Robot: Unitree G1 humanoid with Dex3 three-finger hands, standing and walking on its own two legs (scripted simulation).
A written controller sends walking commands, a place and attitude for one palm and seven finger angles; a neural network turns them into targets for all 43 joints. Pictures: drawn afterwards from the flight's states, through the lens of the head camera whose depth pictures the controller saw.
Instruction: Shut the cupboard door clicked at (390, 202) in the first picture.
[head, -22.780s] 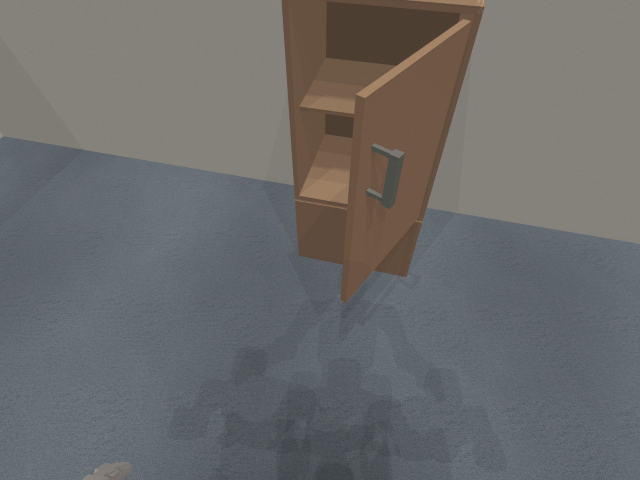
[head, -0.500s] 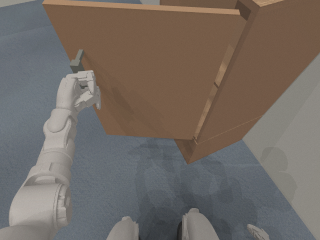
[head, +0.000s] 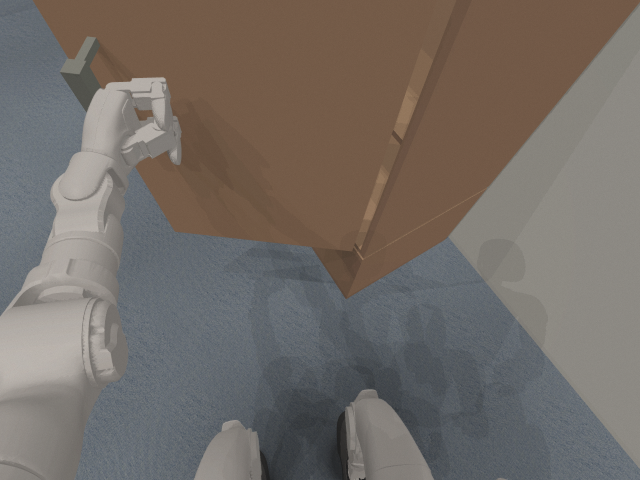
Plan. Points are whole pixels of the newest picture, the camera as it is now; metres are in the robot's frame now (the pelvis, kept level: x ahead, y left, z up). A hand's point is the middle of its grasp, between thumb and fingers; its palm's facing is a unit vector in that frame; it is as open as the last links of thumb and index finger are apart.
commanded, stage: push the door shut along its arc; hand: left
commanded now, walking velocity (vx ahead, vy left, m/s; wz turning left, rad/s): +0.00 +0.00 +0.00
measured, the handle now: (105, 97) +0.57 +0.20 +0.08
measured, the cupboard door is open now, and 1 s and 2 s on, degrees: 53 36 31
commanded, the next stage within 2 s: pull the fist back off the door in 0.96 s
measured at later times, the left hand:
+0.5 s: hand (182, 105) +0.55 +0.11 +0.08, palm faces -0.34 -0.94 -0.02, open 3.3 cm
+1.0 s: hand (221, 75) +0.60 +0.06 +0.09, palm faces -0.42 -0.91 -0.02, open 3.5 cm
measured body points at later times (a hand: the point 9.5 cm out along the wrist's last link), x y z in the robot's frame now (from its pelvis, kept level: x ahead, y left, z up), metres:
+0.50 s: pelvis +0.01 +0.00 -0.01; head +0.17 +0.01 +0.41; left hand +0.56 +0.16 +0.09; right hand +0.00 -0.27 -0.12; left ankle +0.01 +0.11 -0.66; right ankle +0.07 -0.13 -0.66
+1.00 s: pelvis +0.00 +0.00 -0.03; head +0.20 +0.01 +0.38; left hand +0.61 +0.11 +0.09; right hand -0.04 -0.26 -0.13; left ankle +0.01 +0.11 -0.66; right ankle +0.07 -0.13 -0.66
